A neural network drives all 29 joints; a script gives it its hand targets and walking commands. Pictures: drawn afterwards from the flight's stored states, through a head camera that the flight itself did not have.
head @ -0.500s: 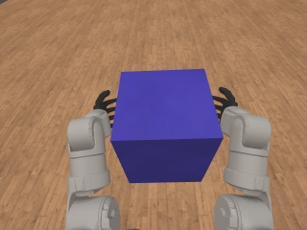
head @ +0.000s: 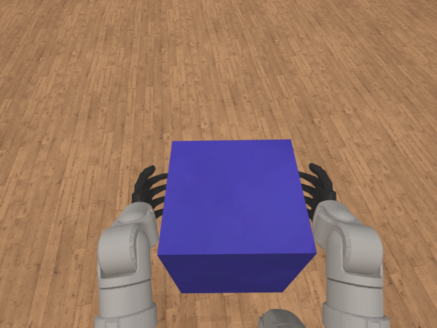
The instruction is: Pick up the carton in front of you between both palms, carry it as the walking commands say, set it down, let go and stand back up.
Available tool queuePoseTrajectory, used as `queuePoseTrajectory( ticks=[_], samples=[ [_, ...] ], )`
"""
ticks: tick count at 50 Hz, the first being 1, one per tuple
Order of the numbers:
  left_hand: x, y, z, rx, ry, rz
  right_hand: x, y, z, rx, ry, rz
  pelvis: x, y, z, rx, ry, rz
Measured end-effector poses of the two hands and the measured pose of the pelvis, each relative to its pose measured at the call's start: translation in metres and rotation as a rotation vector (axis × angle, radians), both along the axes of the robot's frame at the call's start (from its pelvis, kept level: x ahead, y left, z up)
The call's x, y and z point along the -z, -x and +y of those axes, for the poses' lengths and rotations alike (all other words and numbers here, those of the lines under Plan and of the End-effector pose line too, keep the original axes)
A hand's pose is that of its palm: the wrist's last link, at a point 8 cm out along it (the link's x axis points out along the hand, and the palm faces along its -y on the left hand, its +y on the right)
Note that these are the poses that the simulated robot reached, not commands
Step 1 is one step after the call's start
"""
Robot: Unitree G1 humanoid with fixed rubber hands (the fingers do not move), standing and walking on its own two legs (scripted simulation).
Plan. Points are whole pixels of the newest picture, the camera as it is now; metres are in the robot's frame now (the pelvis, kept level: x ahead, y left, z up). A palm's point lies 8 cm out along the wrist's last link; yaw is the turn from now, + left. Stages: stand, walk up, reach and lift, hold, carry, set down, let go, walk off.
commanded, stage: carry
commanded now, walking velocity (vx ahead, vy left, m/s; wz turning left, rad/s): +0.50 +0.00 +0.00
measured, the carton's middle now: (231, 222) +0.29 +0.00 -0.01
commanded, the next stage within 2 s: none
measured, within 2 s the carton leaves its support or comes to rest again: neither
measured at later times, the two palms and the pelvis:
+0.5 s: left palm (173, 92) +0.56 +0.12 +0.09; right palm (303, 84) +0.59 -0.18 +0.08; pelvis +0.35 -0.05 -0.01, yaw +5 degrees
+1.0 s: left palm (165, 29) +0.91 +0.18 +0.05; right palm (261, 26) +0.92 -0.12 +0.06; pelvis +0.68 +0.02 -0.01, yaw +1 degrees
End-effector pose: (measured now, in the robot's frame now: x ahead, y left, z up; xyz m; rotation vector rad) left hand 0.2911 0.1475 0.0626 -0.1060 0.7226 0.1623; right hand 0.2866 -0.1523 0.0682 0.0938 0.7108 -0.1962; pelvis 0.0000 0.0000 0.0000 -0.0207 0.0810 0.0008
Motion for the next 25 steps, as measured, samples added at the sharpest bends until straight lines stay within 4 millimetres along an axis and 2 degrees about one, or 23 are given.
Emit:
queuePoseTrajectory(
  ticks=[5, 10, 13, 17, 20, 25],
  samples=[
    [-0.02, -0.045, 0.003, 0.001, -0.016, -0.063, -0.023, -0.051, 0.003, -0.036, 0.03, -0.063, -0.006, -0.07, -0.002, -0.017, 0.01, 0.002],
    [-0.035, -0.096, 0.001, -0.029, -0.026, -0.127, -0.037, -0.111, 0.001, -0.072, 0.033, -0.128, 0.001, -0.151, -0.013, -0.028, 0.005, -0.012],
    [-0.034, -0.136, -0.007, -0.04, -0.034, -0.145, -0.032, -0.153, -0.007, -0.082, 0.025, -0.146, 0.013, -0.202, -0.022, -0.039, -0.002, -0.027],
    [-0.022, -0.196, -0.022, -0.048, -0.065, -0.138, -0.012, -0.216, -0.022, -0.091, -0.005, -0.141, 0.033, -0.267, -0.037, -0.06, 0.008, -0.052],
    [-0.016, -0.228, -0.027, -0.066, -0.068, -0.064, -0.004, -0.254, -0.026, -0.11, -0.01, -0.067, 0.027, -0.299, -0.045, -0.075, -0.006, -0.048],
    [-0.025, -0.272, -0.03, -0.097, -0.067, -0.023, -0.014, -0.308, -0.028, -0.14, -0.011, -0.028, 0.006, -0.349, -0.054, -0.078, -0.029, -0.04]
  ],
)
